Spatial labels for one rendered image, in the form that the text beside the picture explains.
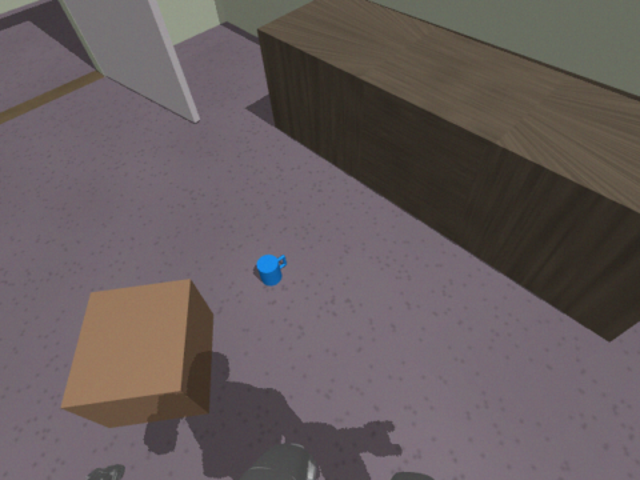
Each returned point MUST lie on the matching left robot hand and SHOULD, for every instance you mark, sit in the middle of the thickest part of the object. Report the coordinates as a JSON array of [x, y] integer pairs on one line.
[[114, 472]]

